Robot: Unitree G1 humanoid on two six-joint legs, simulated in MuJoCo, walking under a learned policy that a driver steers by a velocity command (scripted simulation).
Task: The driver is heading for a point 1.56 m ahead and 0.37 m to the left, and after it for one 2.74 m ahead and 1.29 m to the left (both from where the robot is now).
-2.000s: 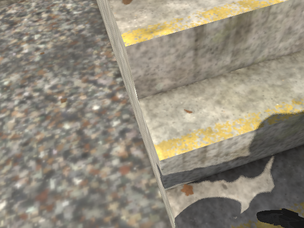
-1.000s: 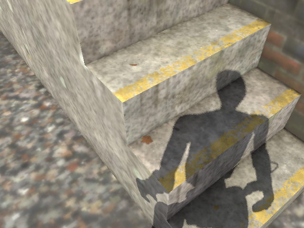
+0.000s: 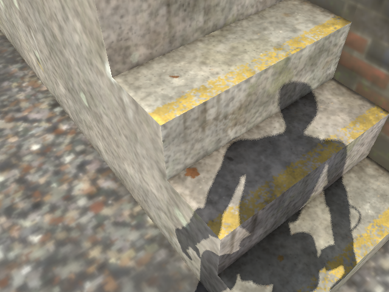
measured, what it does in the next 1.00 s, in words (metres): stands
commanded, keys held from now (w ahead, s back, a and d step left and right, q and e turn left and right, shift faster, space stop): w+shift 1.00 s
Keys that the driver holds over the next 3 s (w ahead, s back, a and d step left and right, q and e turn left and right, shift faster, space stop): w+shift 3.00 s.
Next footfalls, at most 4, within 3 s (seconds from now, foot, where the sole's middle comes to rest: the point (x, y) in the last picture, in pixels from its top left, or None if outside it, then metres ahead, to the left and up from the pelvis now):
none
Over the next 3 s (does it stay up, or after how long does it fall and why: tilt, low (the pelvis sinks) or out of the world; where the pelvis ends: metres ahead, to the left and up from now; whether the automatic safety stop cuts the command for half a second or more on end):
stays up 0.01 0.01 0.00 its command is cut before an obstacle from the start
